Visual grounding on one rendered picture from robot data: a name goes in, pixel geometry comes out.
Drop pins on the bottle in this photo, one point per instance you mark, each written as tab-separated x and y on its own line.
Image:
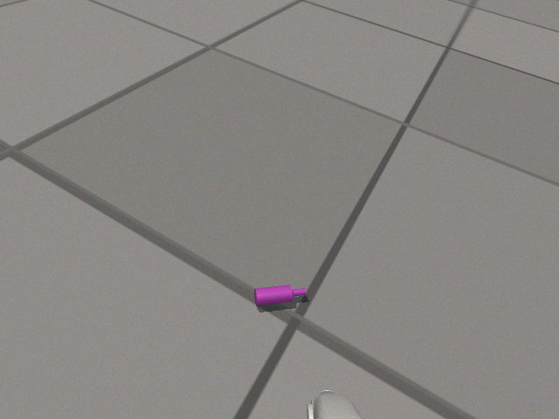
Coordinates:
276	294

